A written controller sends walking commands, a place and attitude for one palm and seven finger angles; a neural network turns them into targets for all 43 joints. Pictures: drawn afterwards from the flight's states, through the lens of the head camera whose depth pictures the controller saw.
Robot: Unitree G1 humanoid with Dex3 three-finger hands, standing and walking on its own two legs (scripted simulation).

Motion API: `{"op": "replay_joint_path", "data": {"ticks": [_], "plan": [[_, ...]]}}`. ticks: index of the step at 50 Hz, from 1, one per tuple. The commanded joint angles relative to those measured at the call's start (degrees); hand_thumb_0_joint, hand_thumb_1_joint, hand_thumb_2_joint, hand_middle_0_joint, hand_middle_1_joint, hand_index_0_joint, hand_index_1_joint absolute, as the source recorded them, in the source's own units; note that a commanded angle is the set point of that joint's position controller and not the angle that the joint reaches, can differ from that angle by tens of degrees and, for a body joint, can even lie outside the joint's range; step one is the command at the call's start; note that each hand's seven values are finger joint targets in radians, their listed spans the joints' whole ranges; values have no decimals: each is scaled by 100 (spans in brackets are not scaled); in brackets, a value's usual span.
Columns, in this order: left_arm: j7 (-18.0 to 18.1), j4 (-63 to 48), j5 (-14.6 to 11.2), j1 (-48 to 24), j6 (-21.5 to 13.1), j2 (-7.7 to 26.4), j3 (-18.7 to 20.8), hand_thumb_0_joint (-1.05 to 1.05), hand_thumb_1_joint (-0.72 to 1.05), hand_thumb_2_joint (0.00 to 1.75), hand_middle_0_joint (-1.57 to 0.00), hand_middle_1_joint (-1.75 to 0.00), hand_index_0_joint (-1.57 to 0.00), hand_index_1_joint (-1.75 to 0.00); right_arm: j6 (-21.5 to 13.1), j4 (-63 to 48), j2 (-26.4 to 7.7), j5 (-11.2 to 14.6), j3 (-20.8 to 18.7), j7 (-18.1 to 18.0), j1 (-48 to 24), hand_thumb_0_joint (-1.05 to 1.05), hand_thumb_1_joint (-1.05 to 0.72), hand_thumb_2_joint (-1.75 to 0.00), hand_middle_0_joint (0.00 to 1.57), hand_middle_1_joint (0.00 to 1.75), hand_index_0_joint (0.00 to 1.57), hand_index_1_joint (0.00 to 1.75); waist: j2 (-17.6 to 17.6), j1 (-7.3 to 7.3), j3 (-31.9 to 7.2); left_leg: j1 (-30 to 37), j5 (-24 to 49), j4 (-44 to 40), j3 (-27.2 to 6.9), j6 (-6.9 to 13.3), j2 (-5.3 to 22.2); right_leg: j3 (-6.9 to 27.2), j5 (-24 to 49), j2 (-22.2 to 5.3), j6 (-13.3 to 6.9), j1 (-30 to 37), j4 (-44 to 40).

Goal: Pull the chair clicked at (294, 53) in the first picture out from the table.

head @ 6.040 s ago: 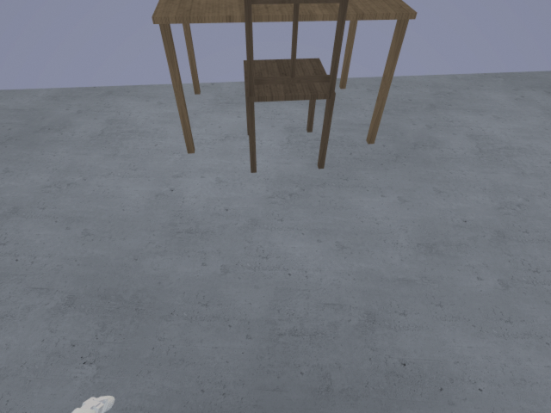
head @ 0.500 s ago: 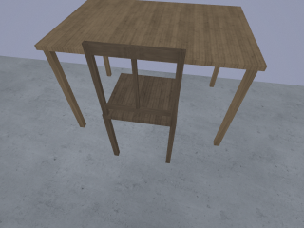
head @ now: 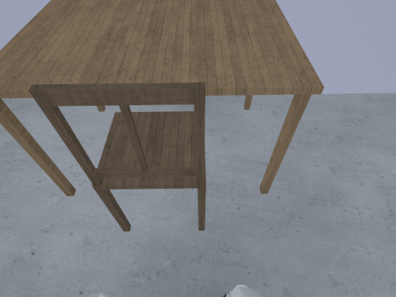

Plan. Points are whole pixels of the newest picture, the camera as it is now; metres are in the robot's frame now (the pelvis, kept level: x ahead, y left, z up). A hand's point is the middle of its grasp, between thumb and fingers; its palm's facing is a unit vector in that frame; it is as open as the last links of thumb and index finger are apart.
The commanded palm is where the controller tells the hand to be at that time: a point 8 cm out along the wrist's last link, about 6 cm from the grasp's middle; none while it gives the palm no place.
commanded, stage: take the last steps up to it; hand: left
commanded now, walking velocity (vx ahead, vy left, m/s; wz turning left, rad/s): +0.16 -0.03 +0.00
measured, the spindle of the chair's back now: (135, 141) +0.54 +0.20 -0.06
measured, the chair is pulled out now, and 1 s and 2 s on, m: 0.00 0.00 0.00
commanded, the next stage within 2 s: come to a stop and stand still in 0.02 s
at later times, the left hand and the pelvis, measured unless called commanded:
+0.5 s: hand out of the picture +0.12 +0.19 -0.17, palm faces +0.07 -0.97 -0.22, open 7.3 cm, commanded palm none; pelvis +0.08 +0.00 +0.00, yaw +0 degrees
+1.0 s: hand out of the picture +0.07 +0.17 -0.16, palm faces -0.01 -0.97 -0.24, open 7.3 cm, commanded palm none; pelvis +0.04 -0.01 +0.01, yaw -2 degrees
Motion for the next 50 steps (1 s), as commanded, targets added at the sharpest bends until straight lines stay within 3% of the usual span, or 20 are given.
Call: {"op": "replay_joint_path", "data": {"ticks": [1, 2, 3, 6, 9, 17, 21, 24, 25, 26, 27, 28, 32, 35, 41, 44, 46, 47, 49, 50], "plan": [[51, 330, 91, 1993, -297, 858, 177, 0, 90, 90, -20, -30, -20, -30, -106, -268, -645, 88, -138, 41, 134, 0, -90, -90, 20, 30, 20, 30, -804, 928, -972, -2164, 2316, 2742, -86, 407, 543, 1098, 1380, -688, -521, 3325, -994], [78, 382, 8, 2340, -294, 1342, 270, 0, 90, 90, -20, -30, -20, -30, -107, -379, -455, 133, -106, 32, 432, 0, -90, -90, 20, 30, 20, 30, -1729, 813, -1604, -2914, -1048, 4415, -138, 220, -147, 2854, 2671, -1985, -1178, 3918, -1644], [123, 282, -66, 2157, -249, 1327, 233, 0, 90, 90, -20, -30, -20, -30, -31, -446, -577, 147, -130, -19, 201, 0, -90, -90, 20, 30, 20, 30, -1042, 825, -1440, -3026, -1302, 5123, -791, 319, 3, 2878, 2654, -2077, -1436, 3499, -1891], [172, 1, -61, 838, -229, 682, 56, 0, 90, 90, -20, -30, -20, -30, 63, -378, -391, 67, -135, 34, -235, 0, -90, -90, 20, 30, 20, 30, -289, 388, -394, -3105, -178, 5221, -977, 276, 480, 1803, 1397, -1487, -1110, 1750, -2249], [236, -67, -16, 341, -252, 367, -101, 0, 90, 90, -20, -30, -20, -30, 248, -154, -57, 77, -10, -8, 156, 0, -90, -90, 20, 30, 20, 30, -155, -30, -360, -2323, 117, 3996, -927, 17, 476, 723, 3324, -1164, -800, 880, -2155], [326, -17, 39, 718, 21, 736, 56, 0, 90, 90, -20, -30, -20, -30, 496, -606, -394, 100, -157, 1, -787, 0, -90, -90, 20, 30, 20, 30, -730, 382, -573, -2555, -115, 2756, -788, -172, 100, 1064, 3976, -1353, -1054, 1755, -1659], [343, -79, 76, 630, 90, 815, 110, 0, 90, 90, -20, -30, -20, -30, 485, -753, -438, 115, -199, 4, -1026, 0, -90, -90, 20, 30, 20, 30, -983, 365, -519, -2311, -65, 2186, -807, -138, 61, 1106, 3776, -1302, -1028, 1713, -1481], [338, -91, 21, 508, 145, 813, 108, 0, 90, 90, -20, -30, -20, -30, 417, -676, -444, 110, -185, 3, -817, 0, -90, -90, 20, 30, 20, 30, -763, 176, -580, -1358, 1305, 688, -670, -93, 70, 856, 2701, -956, -583, 1381, -1042], [325, -116, -9, 581, 170, 668, 60, 0, 90, 90, -20, -30, -20, -30, 364, -683, -591, 90, -195, -4, -765, 0, -90, -90, 20, 30, 20, 30, -332, 175, -679, -863, 2217, 305, -866, 18, 396, 671, 1876, -616, -301, 1102, -715], [313, -156, -43, 773, 198, 375, 5, 0, 90, 90, -20, -30, -20, -30, 303, -784, -980, 42, -235, -18, -797, 0, -90, -90, 20, 30, 20, 30, 920, 241, -742, -801, 3771, 25, -1985, 426, 1435, 261, 118, -13, 54, 685, -180], [328, -149, -63, 795, 225, 281, -39, 0, 90, 90, -20, -30, -20, -30, 319, -891, -1155, 26, -239, -41, -1024, 0, -90, -90, 20, 30, 20, 30, 1431, 282, -576, -1341, 4470, -322, -2396, 985, 2041, 215, -1836, 307, 207, 692, 659], [334, -148, -50, 763, 260, 336, -46, 0, 90, 90, -20, -30, -20, -30, 307, -964, -1121, 14, -200, -83, -1210, 0, -90, -90, 20, 30, 20, 30, 975, 318, -401, -1773, 4181, -429, -2349, 1264, 2119, 589, -2099, 335, 194, 823, 1317], [253, 139, 12, 1027, 329, 434, 32, 0, 90, 90, -20, -30, -20, -30, 285, -992, -891, 29, -110, -170, -1646, 0, -90, -90, 20, 30, 20, 30, 1003, 441, -426, -1493, 2930, -442, -1677, 1004, 1445, 885, -1248, 398, 290, 374, 2113], [192, 167, 24, 1016, 330, 415, 17, 0, 90, 90, -20, -30, -20, -30, 285, -929, -993, 43, -172, -165, -1411, 0, -90, -90, 20, 30, 20, 30, 676, 279, -619, -959, 2234, -531, -1682, 994, 1487, 786, -1185, 358, 388, 158, 1935], [151, 89, 8, 672, 305, 225, -98, 0, 90, 90, -20, -30, -20, -30, 304, -665, -1076, 2, -261, -131, -937, 0, -90, -90, 20, 30, 20, 30, 1032, -22, -545, -706, 1851, -587, -1918, 1015, 1517, 520, -1615, 277, 338, 562, 401], [173, 293, -30, 1083, 234, 139, -137, 0, 90, 90, -20, -30, -20, -30, 304, -576, -1051, 26, -267, -86, -1002, 0, -90, -90, 20, 30, 20, 30, 1013, 160, -645, -944, 1601, -467, -1804, 865, 1300, 344, -1020, 366, 255, 1256, -794], [207, 470, -3, 1413, 174, 223, -140, 0, 90, 90, -20, -30, -20, -30, 317, -524, -878, 85, -253, -61, -1001, 0, -90, -90, 20, 30, 20, 30, 584, 285, -609, -1467, 1037, -161, -1388, 464, 878, 317, 17, 288, 211, 2037, -1954], [240, 497, 9, 1392, 130, 385, -138, 0, 90, 90, -20, -30, -20, -30, 315, -523, -660, 123, -213, -42, -991, 0, -90, -90, 20, 30, 20, 30, 155, 254, -472, -1827, 779, 165, -1116, 229, 602, 877, -81, -134, 62, 2143, -2202], [251, 403, -30, 939, 76, 672, -174, 0, 90, 90, -20, -30, -20, -30, 321, -513, -333, 114, -59, 20, -1058, 0, -90, -90, 20, 30, 20, 30, -453, 142, -20, -1674, 580, 408, -777, 22, 252, 1428, -873, -839, -269, 1176, -2664], [243, 413, -31, 825, 59, 623, -193, 0, 90, 90, -20, -30, -20, -30, 323, -454, -310, 74, -42, 37, -1022, 0, -90, -90, 20, 30, 20, 30, -493, 110, 74, -1463, 882, 412, -762, 23, 219, 1349, -886, -731, -277, 866, -2630]]}}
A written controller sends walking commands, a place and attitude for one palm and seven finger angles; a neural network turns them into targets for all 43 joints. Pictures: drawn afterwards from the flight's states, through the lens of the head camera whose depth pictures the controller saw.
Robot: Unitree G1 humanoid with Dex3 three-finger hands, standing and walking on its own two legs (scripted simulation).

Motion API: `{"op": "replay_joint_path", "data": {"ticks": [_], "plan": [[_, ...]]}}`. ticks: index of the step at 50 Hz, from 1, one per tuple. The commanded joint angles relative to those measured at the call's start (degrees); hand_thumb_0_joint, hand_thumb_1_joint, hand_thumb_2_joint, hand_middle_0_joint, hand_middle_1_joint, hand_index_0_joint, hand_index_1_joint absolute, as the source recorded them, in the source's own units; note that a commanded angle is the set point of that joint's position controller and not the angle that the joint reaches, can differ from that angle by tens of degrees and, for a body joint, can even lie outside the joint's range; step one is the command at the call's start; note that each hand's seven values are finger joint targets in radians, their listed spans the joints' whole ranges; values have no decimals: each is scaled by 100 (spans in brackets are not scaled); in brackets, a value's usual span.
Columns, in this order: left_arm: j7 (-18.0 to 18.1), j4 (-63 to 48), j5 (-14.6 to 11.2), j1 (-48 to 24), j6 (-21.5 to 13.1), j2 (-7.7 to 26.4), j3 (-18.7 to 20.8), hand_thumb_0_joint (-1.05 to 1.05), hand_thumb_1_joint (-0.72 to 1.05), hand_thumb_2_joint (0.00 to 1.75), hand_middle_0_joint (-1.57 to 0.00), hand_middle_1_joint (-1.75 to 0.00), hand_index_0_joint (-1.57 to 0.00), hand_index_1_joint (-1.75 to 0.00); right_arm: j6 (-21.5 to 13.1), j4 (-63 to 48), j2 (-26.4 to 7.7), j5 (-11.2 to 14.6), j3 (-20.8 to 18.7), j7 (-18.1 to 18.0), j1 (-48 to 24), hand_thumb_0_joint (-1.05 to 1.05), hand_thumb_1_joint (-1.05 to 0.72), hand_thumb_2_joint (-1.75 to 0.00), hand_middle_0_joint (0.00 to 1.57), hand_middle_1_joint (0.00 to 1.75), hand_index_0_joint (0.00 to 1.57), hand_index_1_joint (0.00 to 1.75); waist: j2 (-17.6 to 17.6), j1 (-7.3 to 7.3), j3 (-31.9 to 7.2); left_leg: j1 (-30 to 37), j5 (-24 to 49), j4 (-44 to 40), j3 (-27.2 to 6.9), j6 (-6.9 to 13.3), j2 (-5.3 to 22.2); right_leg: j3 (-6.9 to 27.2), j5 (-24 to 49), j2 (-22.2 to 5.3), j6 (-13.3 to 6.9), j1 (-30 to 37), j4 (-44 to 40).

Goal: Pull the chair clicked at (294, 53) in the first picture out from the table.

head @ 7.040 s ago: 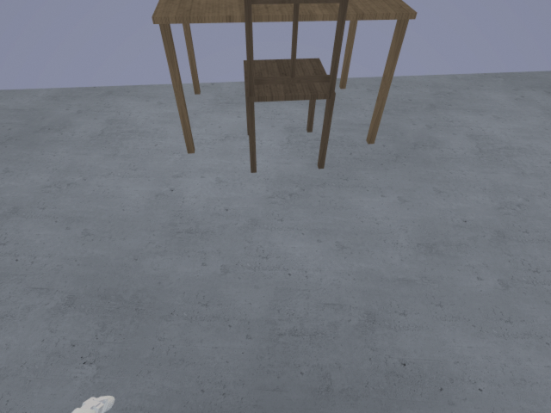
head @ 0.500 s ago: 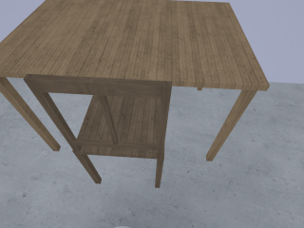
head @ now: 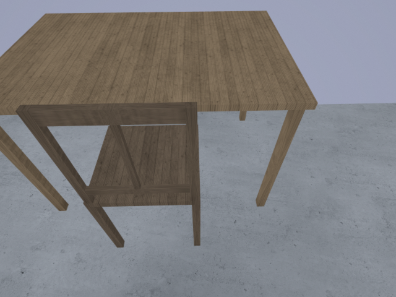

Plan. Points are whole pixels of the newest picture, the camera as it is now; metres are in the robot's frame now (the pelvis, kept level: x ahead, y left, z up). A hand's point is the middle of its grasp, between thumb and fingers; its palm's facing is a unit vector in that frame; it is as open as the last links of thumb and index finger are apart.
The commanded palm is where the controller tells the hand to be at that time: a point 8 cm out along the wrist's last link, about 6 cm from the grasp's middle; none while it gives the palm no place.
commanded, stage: come to a stop and stand still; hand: left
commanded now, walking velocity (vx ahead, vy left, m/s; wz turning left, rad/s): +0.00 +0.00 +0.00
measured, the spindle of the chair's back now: (127, 159) +0.48 +0.23 -0.07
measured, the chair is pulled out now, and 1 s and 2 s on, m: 0.00 0.00 0.00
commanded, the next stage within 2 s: look again from close up in 1.12 s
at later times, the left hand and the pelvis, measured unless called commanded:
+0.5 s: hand out of the picture -0.01 +0.11 -0.18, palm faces +0.08 -0.98 -0.16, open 7.3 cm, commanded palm none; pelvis +0.02 -0.04 +0.00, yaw +1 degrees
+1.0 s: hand out of the picture +0.02 +0.16 -0.18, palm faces +0.06 -0.98 -0.21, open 7.3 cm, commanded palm none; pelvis +0.04 -0.01 +0.00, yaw +0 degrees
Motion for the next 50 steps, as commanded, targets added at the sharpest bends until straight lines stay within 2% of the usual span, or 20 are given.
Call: {"op": "replay_joint_path", "data": {"ticks": [1, 4, 7, 10, 21, 25, 32, 35, 39, 41, 43, 50], "plan": [[23, -102, -10, 161, -186, 706, 5, 0, 90, 90, -20, -30, -20, -30, -76, -116, -138, -82, 44, 58, 158, 0, -90, -90, 20, 30, 20, 30, -1139, 4, 441, 439, -185, -119, -325, -18, 128, 872, -18, -877, -376, -1193, -1457], [39, -28, -46, 264, -204, 462, -65, 0, 90, 90, -20, -30, -20, -30, -120, 131, -242, -59, 78, 30, 499, 0, -90, -90, 20, 30, 20, 30, -722, -24, 539, 651, 408, -332, -449, 11, 260, 544, 486, -611, -256, -1050, -1182], [62, 44, -62, 429, -181, 421, -55, 0, 90, 90, -20, -30, -20, -30, -102, 251, -222, -54, 95, 15, 595, 0, -90, -90, 20, 30, 20, 30, -440, 30, 662, 642, 331, -354, -439, -11, 283, 537, 57, -550, -217, -1080, -1262], [69, 65, -66, 577, -184, 398, -45, 0, 90, 90, -20, -30, -20, -30, -98, 309, -147, -49, 117, -6, 672, 0, -90, -90, 20, 30, 20, 30, -217, 60, 654, 612, 448, -303, -416, -20, 291, 558, 300, -544, -225, -948, -1253], [123, 160, -48, 923, -219, 215, -13, 0, 90, 90, -20, -30, -20, -30, -155, 372, -53, -20, 106, -99, 736, 0, -90, -90, 20, 30, 20, 30, -208, 101, 109, 711, 993, -69, -333, -9, 324, 350, 2466, -512, -129, -195, -766], [142, 198, -32, 1033, -205, 170, -17, 0, 90, 90, -20, -30, -20, -30, -152, 335, -40, -9, 92, -124, 622, 0, -90, -90, 20, 30, 20, 30, -280, 114, 144, 780, 1107, 15, -294, 16, 326, 322, 2884, -504, -39, -191, -687], [138, 201, -14, 1040, -186, 174, -25, 0, 90, 90, -20, -30, -20, -30, -155, 296, -123, -12, 92, -136, 490, 0, -90, -90, 20, 30, 20, 30, -185, 97, 285, 929, 1353, -20, -334, 57, 371, 271, 2643, -474, -64, -281, -689], [129, 179, -11, 1013, -174, 202, -25, 0, 90, 90, -20, -30, -20, -30, -163, 260, -184, -15, 96, -130, 411, 0, -90, -90, 20, 30, 20, 30, -61, 103, 326, 981, 1396, -87, -366, 74, 383, 255, 2318, -463, -80, -324, -708], [118, 134, -13, 996, -173, 261, -24, 0, 90, 90, -20, -30, -20, -30, -181, 211, -254, -18, 98, -126, 329, 0, -90, -90, 20, 30, 20, 30, -94, 129, 268, 1009, 1484, -118, -393, 92, 384, 261, 2273, -466, -66, -238, -721], [114, 122, -14, 957, -177, 288, -19, 0, 90, 90, -20, -30, -20, -30, -195, 189, -291, -25, 95, -126, 310, 0, -90, -90, 20, 30, 20, 30, -72, 125, 119, 1087, 1659, -108, -407, 101, 386, 268, 2384, -472, -77, -153, -681], [110, 91, -16, 923, -172, 329, -17, 0, 90, 90, -20, -30, -20, -30, -195, 187, -305, -16, 99, -119, 298, 0, -90, -90, 20, 30, 20, 30, -183, 136, 139, 1051, 1602, -155, -416, 108, 386, 242, 2287, -462, -66, -101, -705], [101, 52, -18, 820, -164, 403, -24, 0, 90, 90, -20, -30, -20, -30, -204, 183, -376, -22, 109, -97, 270, 0, -90, -90, 20, 30, 20, 30, -138, 141, 172, 1026, 1562, -258, -451, 114, 379, 228, 2027, -492, -59, -94, -745]]}}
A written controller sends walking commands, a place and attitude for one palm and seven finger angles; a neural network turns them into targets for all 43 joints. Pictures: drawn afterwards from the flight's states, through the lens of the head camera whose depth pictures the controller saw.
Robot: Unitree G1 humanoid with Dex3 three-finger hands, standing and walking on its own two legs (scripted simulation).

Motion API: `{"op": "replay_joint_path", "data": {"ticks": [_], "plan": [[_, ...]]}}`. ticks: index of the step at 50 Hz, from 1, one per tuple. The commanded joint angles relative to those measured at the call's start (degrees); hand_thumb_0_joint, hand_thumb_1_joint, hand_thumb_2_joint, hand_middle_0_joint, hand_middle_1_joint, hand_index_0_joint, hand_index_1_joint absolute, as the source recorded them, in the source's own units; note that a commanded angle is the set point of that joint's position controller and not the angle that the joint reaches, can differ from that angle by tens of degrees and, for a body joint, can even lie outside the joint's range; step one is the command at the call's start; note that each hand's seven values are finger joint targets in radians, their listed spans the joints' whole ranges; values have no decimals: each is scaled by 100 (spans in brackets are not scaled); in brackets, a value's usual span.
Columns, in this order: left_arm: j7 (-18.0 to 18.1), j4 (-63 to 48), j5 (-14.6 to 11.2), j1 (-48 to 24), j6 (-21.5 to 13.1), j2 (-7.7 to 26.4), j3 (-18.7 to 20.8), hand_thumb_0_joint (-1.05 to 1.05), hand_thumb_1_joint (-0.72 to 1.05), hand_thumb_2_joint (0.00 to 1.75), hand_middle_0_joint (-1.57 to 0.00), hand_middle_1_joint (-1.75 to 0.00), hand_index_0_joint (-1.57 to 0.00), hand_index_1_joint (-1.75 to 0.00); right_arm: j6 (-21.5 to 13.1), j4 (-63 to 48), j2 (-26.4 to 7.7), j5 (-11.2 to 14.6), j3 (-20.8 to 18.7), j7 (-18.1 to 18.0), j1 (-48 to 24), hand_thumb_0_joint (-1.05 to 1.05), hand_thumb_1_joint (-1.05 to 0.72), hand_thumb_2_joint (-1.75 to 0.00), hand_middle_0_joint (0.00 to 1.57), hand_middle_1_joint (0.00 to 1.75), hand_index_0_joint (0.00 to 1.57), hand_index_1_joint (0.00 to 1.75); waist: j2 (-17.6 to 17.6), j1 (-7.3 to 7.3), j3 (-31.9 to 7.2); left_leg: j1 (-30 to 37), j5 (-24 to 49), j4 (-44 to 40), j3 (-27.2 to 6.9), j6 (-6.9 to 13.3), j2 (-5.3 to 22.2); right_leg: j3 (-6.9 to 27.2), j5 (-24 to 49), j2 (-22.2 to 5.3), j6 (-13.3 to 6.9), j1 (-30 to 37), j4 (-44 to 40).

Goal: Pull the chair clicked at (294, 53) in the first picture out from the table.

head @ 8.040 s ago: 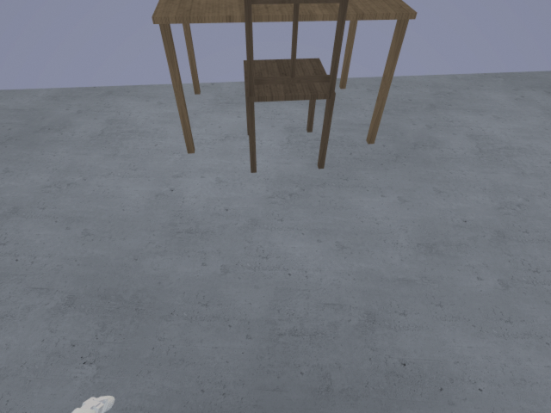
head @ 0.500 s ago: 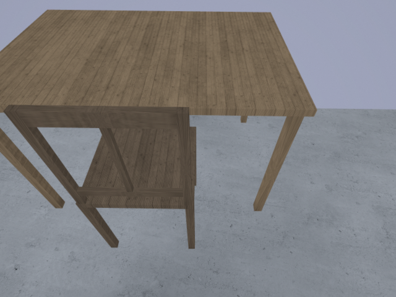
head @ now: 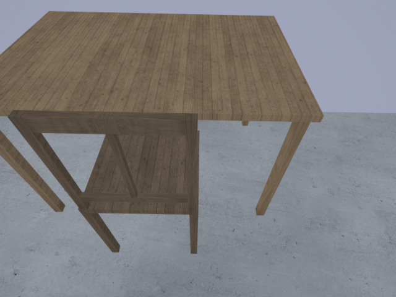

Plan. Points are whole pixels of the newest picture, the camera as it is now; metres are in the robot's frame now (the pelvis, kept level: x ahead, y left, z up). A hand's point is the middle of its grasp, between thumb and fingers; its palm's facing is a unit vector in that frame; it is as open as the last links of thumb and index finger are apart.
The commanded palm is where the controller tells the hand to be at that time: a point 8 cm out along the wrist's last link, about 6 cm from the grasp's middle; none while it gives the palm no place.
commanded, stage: come to a stop and stand still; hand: left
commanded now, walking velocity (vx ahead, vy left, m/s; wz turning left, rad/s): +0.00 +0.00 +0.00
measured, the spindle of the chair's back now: (124, 168) +0.44 +0.24 -0.07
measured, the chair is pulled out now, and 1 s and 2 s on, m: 0.00 0.00 0.00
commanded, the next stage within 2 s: look again from close up in 0.12 s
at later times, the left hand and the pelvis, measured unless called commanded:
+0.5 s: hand out of the picture +0.01 +0.21 -0.18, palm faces +0.01 -0.97 -0.23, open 7.3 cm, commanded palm none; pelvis -0.02 +0.03 -0.01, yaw -1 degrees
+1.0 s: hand out of the picture -0.06 +0.22 -0.18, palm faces +0.01 -0.98 -0.21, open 7.3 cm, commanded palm none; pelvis -0.03 +0.04 +0.00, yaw -1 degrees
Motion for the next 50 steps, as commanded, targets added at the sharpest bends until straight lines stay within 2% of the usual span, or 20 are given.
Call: {"op": "replay_joint_path", "data": {"ticks": [1, 10, 11, 12, 13, 14, 15, 16, 18, 19, 20, 22, 25, 28, 30, 33, 37, 44, 46, 50], "plan": [[3, -71, 18, 531, -40, 564, 67, 0, 90, 90, -20, -30, -20, -30, -60, -112, -507, -30, -80, 8, 329, 0, -90, -90, 20, 30, 20, 30, 17, -7, 69, 530, 1846, -136, -345, 255, 358, 304, 2235, -552, 9, -745, -424], [1, -86, 11, 489, -39, 620, 60, 0, 90, 90, -20, -30, -20, -30, -71, -68, -509, -21, -68, 21, 367, 0, -90, -90, 20, 30, 20, 30, -21, 3, 104, 502, 1776, -214, -374, 267, 345, 286, 2076, -566, 18, -712, -477], [192, -124, 180, 814, -322, 678, 5, 0, 90, 90, -20, -30, -20, -30, -197, -579, -698, -8, -74, 130, -106, 0, -90, -90, 20, 30, 20, 30, -131, 154, 381, -95, 1802, 1254, -51, 179, 269, 807, 4694, -845, 239, -1287, -474], [166, -387, 163, 491, -362, 950, 98, 0, 90, 90, -20, -30, -20, -30, -161, -733, -349, -35, -62, 182, 293, 0, -90, -90, 20, 30, 20, 30, -389, -204, 79, -561, 40, 1119, -155, 296, 103, 639, 5272, -1026, -32, -701, 51], [118, -511, 130, 353, -365, 1083, 121, 0, 90, 90, -20, -30, -20, -30, -123, -726, -381, -88, -79, 177, 284, 0, -90, -90, 20, 30, 20, 30, -113, -153, -39, -487, -164, 831, 93, 319, -35, 616, 5915, -1083, -171, -464, 312], [108, -530, 97, 321, -366, 1004, 89, 0, 90, 90, -20, -30, -20, -30, -129, -703, -428, -66, -71, 161, 576, 0, -90, -90, 20, 30, 20, 30, -384, -267, -399, -322, 49, 771, 44, 355, -16, 427, 5436, -919, -210, -445, 527], [105, -603, 86, 318, -364, 882, 84, 0, 90, 90, -20, -30, -20, -30, -177, -704, -518, -68, -80, 155, 759, 0, -90, -90, 20, 30, 20, 30, -283, -290, -665, -180, 890, 739, -68, 399, 22, 331, 5145, -720, -197, -347, 803], [104, -651, 55, 412, -344, 840, 87, 0, 90, 90, -20, -30, -20, -30, -205, -718, -629, -59, -104, 137, 778, 0, -90, -90, 20, 30, 20, 30, -176, -239, -873, 83, 1820, 834, -170, 468, 148, 286, 4707, -587, -152, -391, 955], [98, -694, 42, 506, -262, 759, 75, 0, 90, 90, -20, -30, -20, -30, -203, -731, -718, -47, -99, 106, 693, 0, -90, -90, 20, 30, 20, 30, 281, -117, -740, 227, 2622, 898, -287, 517, 345, 212, 3398, -461, -110, -702, 858], [93, -708, 45, 487, -208, 748, 79, 0, 90, 90, -20, -30, -20, -30, -172, -766, -717, -40, -93, 101, 607, 0, -90, -90, 20, 30, 20, 30, 375, -93, -538, 125, 2501, 848, -363, 527, 381, 211, 2643, -402, -109, -846, 738], [83, -717, 55, 483, -171, 738, 71, 0, 90, 90, -20, -30, -20, -30, -149, -807, -710, -36, -88, 101, 502, 0, -90, -90, 20, 30, 20, 30, 284, -71, -300, -38, 2188, 775, -405, 519, 382, 226, 2121, -378, -109, -975, 600], [60, -724, 64, 410, -105, 732, 49, 0, 90, 90, -20, -30, -20, -30, -126, -848, -714, -43, -80, 114, 415, 0, -90, -90, 20, 30, 20, 30, 220, -68, 70, -306, 1459, 534, -461, 503, 338, 258, 1313, -344, -121, -1172, 455], [31, -766, 65, 346, -60, 759, 50, 0, 90, 90, -20, -30, -20, -30, -113, -870, -754, -57, -85, 139, 335, 0, -90, -90, 20, 30, 20, 30, 99, -31, 267, -488, 711, 275, -549, 504, 309, 275, 581, -312, -94, -1323, 365], [-8, -802, 82, 273, -21, 787, 41, 0, 90, 90, -20, -30, -20, -30, -95, -875, -761, -63, -97, 163, 265, 0, -90, -90, 20, 30, 20, 30, 263, -9, 551, -753, -403, -184, -700, 510, 301, 273, -204, -266, -83, -1503, 234], [-29, -796, 82, 302, -15, 820, 31, 0, 90, 90, -20, -30, -20, -30, -77, -901, -819, -69, -112, 181, 225, 0, -90, -90, 20, 30, 20, 30, 290, -7, 495, -776, -1023, -417, -785, 493, 284, 281, -404, -282, -69, -1575, 197], [-55, -776, 96, 390, -26, 816, 33, 0, 90, 90, -20, -30, -20, -30, -92, -887, -858, -60, -133, 186, 235, 0, -90, -90, 20, 30, 20, 30, 308, 27, 267, -682, -1265, -682, -884, 527, 382, 194, -277, -276, -30, -1475, 242], [-71, -703, 84, 450, -79, 853, 15, 0, 90, 90, -20, -30, -20, -30, -122, -838, -890, -47, -139, 196, 252, 0, -90, -90, 20, 30, 20, 30, 196, 7, -110, -360, -782, -515, -774, 499, 321, 306, 9, -374, -27, -1428, 102], [-60, -515, 71, 553, -145, 855, -14, 0, 90, 90, -20, -30, -20, -30, -189, -627, -804, -3, -83, 175, 329, 0, -90, -90, 20, 30, 20, 30, 70, -20, -227, 43, 541, -168, -512, 481, 297, 393, 776, -485, 10, -1398, -15], [-49, -446, 68, 585, -153, 849, -21, 0, 90, 90, -20, -30, -20, -30, -197, -558, -777, 2, -72, 169, 345, 0, -90, -90, 20, 30, 20, 30, 39, -12, -223, 71, 780, -128, -469, 475, 302, 401, 975, -505, 22, -1344, -16], [-38, -333, 67, 654, -139, 791, -42, 0, 90, 90, -20, -30, -20, -30, -176, -468, -730, 11, -48, 162, 289, 0, -90, -90, 20, 30, 20, 30, 37, 1, 30, -22, 660, -186, -462, 457, 285, 406, 887, -511, 26, -1408, -93]]}}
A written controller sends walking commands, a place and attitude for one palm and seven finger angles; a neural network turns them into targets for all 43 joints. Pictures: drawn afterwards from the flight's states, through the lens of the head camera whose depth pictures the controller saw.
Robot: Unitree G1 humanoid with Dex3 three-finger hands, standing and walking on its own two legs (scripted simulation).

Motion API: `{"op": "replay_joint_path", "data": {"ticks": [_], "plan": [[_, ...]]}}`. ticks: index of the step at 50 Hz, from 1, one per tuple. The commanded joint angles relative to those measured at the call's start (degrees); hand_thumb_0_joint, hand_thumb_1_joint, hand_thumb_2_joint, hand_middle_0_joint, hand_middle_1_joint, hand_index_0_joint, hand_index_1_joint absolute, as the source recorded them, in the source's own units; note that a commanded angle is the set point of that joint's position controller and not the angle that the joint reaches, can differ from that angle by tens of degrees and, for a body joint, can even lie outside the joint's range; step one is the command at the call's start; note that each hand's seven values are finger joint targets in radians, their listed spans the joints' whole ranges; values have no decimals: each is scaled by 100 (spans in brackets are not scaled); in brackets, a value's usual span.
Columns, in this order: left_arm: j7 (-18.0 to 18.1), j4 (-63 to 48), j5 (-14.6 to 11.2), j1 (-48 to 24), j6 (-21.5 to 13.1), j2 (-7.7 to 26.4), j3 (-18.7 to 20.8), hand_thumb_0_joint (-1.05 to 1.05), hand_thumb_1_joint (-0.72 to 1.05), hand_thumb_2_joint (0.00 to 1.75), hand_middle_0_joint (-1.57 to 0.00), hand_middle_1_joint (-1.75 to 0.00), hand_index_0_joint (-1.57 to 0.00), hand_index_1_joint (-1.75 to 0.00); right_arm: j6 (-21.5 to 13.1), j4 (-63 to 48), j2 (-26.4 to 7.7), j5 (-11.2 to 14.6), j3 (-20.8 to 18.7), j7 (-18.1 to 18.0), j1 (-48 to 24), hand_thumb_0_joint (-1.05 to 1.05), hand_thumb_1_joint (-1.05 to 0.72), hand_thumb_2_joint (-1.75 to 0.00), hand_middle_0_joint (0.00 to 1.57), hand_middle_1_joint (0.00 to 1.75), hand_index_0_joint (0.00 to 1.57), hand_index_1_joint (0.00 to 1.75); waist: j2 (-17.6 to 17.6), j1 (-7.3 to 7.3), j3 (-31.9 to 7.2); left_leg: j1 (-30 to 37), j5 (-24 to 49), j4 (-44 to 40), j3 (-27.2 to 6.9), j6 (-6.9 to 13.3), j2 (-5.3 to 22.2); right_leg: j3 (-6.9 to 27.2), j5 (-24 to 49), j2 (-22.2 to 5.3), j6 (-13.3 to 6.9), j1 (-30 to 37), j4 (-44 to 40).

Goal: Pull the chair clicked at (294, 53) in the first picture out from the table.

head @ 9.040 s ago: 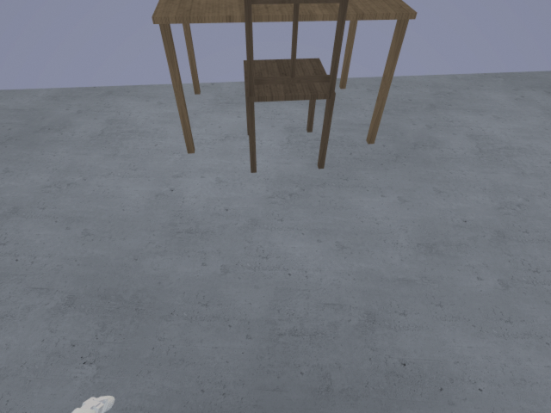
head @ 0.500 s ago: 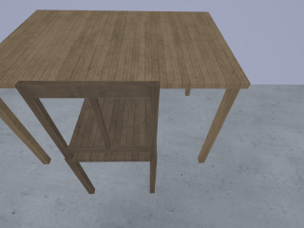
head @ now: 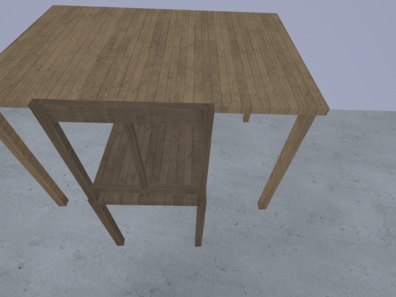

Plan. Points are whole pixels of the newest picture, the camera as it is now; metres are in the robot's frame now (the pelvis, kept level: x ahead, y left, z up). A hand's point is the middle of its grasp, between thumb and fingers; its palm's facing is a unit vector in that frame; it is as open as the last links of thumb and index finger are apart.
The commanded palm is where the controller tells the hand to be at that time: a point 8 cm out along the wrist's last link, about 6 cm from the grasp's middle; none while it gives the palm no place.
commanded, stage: look again from close up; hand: left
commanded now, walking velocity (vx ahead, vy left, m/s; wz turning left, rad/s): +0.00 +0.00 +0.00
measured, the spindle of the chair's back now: (137, 158) +0.47 +0.21 -0.07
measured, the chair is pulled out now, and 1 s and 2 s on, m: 0.00 0.00 0.00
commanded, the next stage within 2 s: raise the hand toward the chair's back in 0.56 s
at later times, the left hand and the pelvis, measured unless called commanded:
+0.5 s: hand out of the picture +0.00 +0.16 -0.18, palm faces +0.02 -0.98 -0.19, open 7.3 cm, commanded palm none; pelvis +0.01 -0.01 +0.00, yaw +0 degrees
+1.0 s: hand (136, 255) +0.20 +0.14 -0.02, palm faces +0.07 -1.00 +0.00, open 8.5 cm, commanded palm +0.12 +0.21 -0.06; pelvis -0.02 -0.04 -0.06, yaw +1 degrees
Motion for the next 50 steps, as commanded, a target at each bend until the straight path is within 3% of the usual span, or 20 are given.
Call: {"op": "replay_joint_path", "data": {"ticks": [1, 9, 32, 33, 34, 35, 36, 37, 38, 39, 40, 41, 42, 43, 44, 45, 47, 48, 49, 50], "plan": [[24, -106, 17, 383, -103, 571, 76, 0, 90, 90, -20, -30, -20, -30, -89, -141, -616, -17, -127, -35, 154, 0, -90, -90, 20, 30, 20, 30, 91, -37, 118, 528, 522, -536, -591, 119, 497, 225, 778, -266, -273, -724, -631], [29, -24, 27, 392, -114, 530, 65, 0, 90, 90, -20, -30, -20, -30, -72, -58, -576, -21, -128, -38, 87, 0, -90, -90, 20, 30, 20, 30, 30, -26, 229, 552, 469, -564, -532, 74, 489, 259, 814, -274, -272, -777, -724], [23, -1, 11, 326, -127, 525, 101, 0, 90, 90, -20, -30, -20, -30, -87, 33, -565, -35, -118, -76, 134, 0, -90, -90, 20, 30, 20, 30, 19, -12, -64, 799, 1116, -467, -500, 60, 531, 245, 1497, -286, -281, -527, -671], [20, -528, 20, -99, -165, 1304, 52, 0, 90, 90, -20, -30, -20, -30, -63, -460, -993, -104, -187, -32, 124, 0, -90, -90, 20, 30, 20, 30, 869, -189, 523, 880, 899, -468, -689, 62, 265, 127, 582, -17, -384, -943, -520], [210, -8470, -1072, -3786, -1171, 1884, 798, 0, 88, 89, -20, -30, -20, -30, -932, -2272, -1411, 286, -197, -308, -13, 0, -90, -90, 20, 30, 20, 30, 1011, -696, -1576, 1493, 1329, -242, -228, 100, -19, -288, 1666, 428, -444, -1186, -477], [380, -7043, -684, -1261, -753, 1158, 432, 0, 85, 88, -20, -29, -20, -29, -1476, -2034, -1156, 169, -232, -424, 215, 0, -90, -90, 20, 30, 20, 30, 1502, -289, -1858, 2285, 2219, -354, -191, 47, 124, -276, 1260, 457, -492, -958, 115], [543, -5501, -628, -778, -500, 539, 377, 0, 83, 87, -19, -29, -19, -29, -1587, -1496, -1023, 102, -184, -424, 24, 0, -90, -90, 20, 30, 20, 30, 692, -319, -1182, 1576, 2159, -319, -236, 13, 290, -290, 980, 384, -412, -1212, 267], [526, -5466, -731, 129, -235, -114, -46, 0, 81, 86, -19, -29, -19, -29, -1578, -1641, -980, 240, -319, -344, 126, 0, -90, -90, 20, 30, 20, 30, 417, -461, -510, 1076, 1788, -199, -506, 126, 252, -444, 880, 406, -356, -1508, 173], [397, -5701, -770, 205, -274, -142, 76, 0, 78, 85, -19, -28, -19, -28, -1626, -1821, -1087, 226, -352, -331, 75, 0, -90, -90, 20, 30, 20, 30, -141, -547, -235, 439, 1221, 84, -526, 165, 91, -624, 1035, 453, -338, -1882, 258], [290, -6385, -863, -481, -711, 67, 257, 0, 76, 84, -19, -28, -19, -28, -1828, -2149, -1126, 128, -385, -289, -24, 0, -90, -90, 20, 30, 20, 30, -281, -615, -642, 161, 805, 497, -584, 130, 27, -579, 1068, 325, -293, -2043, 498], [221, -6196, -747, -107, -1066, 620, 924, 0, 74, 83, -18, -27, -18, -27, -1918, -2222, -1133, 12, -509, -288, 60, 0, -90, -90, 20, 30, 20, 30, -433, -421, -1183, -38, 863, 819, -590, 148, -42, -595, 1079, 381, -276, -2248, 733], [91, -6159, -730, 331, -1392, 424, 818, 0, 71, 82, -18, -27, -18, -27, -1986, -2373, -1103, -76, -550, -207, -53, 0, -90, -90, 20, 30, 20, 30, -431, -298, -1480, -284, 970, 1147, -590, 99, -68, -568, 1145, 385, -266, -2441, 1074], [-111, -5850, -873, 1135, -1664, 167, 880, 0, 69, 81, -18, -27, -18, -27, -2023, -2594, -979, -92, -583, -127, -176, 0, -90, -90, 20, 30, 20, 30, -612, -56, -1582, -575, 1028, 1431, -574, 52, -48, -558, 1267, 394, -261, -2580, 1407], [-381, -5352, -1010, 1936, -1902, 11, 973, 0, 67, 80, -18, -26, -18, -26, -2013, -2785, -891, -39, -612, -22, -320, 0, -90, -90, 20, 30, 20, 30, -653, 196, -1408, -974, 977, 1618, -521, -1, -76, -501, 1473, 382, -277, -2603, 1636], [-694, -5160, -1247, 2075, -2258, -195, 942, 0, 64, 79, -17, -26, -17, -26, -2015, -2839, -871, -43, -596, 82, -505, 0, -90, -90, 20, 30, 20, 30, -911, 260, -1284, -1479, 688, 1913, -508, -96, -47, -448, 1569, 313, -241, -2859, 1958], [-1027, -5144, -1427, 2175, -2670, -87, 1214, 0, 62, 78, -17, -26, -17, -26, -2003, -2927, -878, -32, -641, 141, -575, 0, -90, -90, 20, 30, 20, 30, -972, 372, -1456, -1870, 483, 2177, -488, -156, -60, -341, 1662, 286, -230, -2945, 2244], [-1723, -5234, -1662, 1889, -3429, 145, 1471, 0, 57, 76, -17, -25, -17, -25, -2048, -3172, -923, 36, -682, 213, -729, 0, -90, -90, 20, 30, 20, 30, -713, 387, -1517, -2583, 177, 2678, -445, -231, -87, -25, 1771, 200, -239, -3175, 2674], [-1881, -5149, -1640, 1901, -3533, 505, 1838, 0, 55, 75, -16, -25, -16, -25, -2018, -3298, -908, 106, -735, 225, -741, 0, -90, -90, 20, 30, 20, 30, -393, 483, -1555, -2790, 79, 2868, -361, -242, -102, 223, 1689, 139, -262, -3150, 2750], [-1996, -5560, -1593, 1712, -3487, 637, 1777, 0, 53, 74, -16, -24, -16, -24, -1990, -3468, -961, 93, -756, 233, -782, 0, -90, -90, 20, 30, 20, 30, 176, 513, -1635, -2808, -86, 2913, -253, -220, -106, 264, 1289, 145, -301, -3251, 2781], [-2015, -5843, -1604, 1567, -3352, 689, 1740, 0, 50, 73, -16, -24, -16, -24, -1958, -3586, -953, 83, -762, 216, -824, 0, -90, -90, 20, 30, 20, 30, 375, 458, -1631, -2781, -259, 2997, -212, -178, -113, 290, 878, 168, -309, -3392, 2773]]}}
